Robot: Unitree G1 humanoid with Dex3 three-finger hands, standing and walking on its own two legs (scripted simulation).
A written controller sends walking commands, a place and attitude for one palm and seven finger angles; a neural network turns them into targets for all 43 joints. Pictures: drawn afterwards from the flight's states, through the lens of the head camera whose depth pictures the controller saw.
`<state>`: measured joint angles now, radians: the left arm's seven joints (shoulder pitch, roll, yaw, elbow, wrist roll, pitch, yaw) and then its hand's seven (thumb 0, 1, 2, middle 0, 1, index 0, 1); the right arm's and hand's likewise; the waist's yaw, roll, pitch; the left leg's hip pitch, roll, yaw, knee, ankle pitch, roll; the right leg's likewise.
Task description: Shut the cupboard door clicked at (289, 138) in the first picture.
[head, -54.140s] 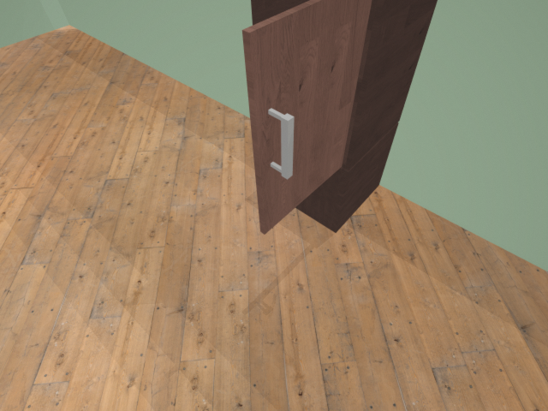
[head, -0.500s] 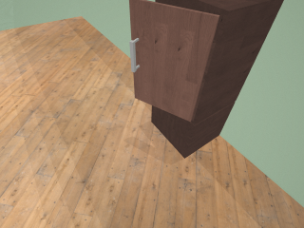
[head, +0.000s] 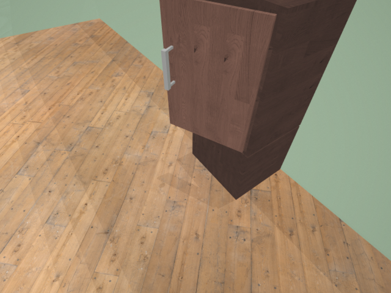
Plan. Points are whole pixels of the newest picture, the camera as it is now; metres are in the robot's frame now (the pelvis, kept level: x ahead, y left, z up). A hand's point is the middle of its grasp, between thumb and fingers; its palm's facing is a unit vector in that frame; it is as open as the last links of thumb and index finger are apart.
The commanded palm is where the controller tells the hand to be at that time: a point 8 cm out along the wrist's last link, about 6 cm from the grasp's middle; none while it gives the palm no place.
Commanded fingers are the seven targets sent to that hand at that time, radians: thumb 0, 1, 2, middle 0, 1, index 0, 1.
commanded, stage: look to check the result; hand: left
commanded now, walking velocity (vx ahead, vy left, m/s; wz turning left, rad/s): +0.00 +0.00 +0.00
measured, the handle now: (169, 68) +0.93 +0.15 -0.01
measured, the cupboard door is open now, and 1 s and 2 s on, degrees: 24 24 24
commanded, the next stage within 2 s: walk to a spot facing it in 0.28 s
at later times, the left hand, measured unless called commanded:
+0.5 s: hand out of the picture -0.02 +0.14 -0.18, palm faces +0.05 -0.99 -0.16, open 7.3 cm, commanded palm none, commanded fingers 0.00 0.90 0.90 -0.20 -0.30 -0.20 -0.30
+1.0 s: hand out of the picture +0.07 +0.22 -0.16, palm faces +0.26 -0.92 -0.28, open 7.3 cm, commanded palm none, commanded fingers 0.00 0.90 0.90 -0.20 -0.30 -0.20 -0.30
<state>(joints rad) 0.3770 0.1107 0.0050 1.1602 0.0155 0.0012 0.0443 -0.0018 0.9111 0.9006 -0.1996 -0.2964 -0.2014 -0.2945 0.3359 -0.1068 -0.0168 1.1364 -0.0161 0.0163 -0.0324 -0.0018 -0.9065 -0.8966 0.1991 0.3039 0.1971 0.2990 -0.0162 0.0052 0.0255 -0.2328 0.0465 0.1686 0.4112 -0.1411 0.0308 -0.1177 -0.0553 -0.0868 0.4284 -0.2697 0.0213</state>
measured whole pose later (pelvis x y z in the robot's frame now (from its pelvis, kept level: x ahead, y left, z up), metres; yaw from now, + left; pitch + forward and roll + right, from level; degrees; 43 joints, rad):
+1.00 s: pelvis -0.01 -0.02 -0.01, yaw +16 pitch +3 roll -2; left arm 0.09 0.24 0.08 0.87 0.02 0.03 0.02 0.00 0.91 0.90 -0.20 -0.30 -0.20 -0.29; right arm 0.21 -0.23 -0.07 0.94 -0.04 0.04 -0.02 0.00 -0.90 -0.90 0.20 0.30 0.20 0.30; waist -0.05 0.04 0.08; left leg -0.43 -0.04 -0.10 0.49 -0.10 0.03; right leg -0.38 -0.01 0.01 0.83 -0.46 0.04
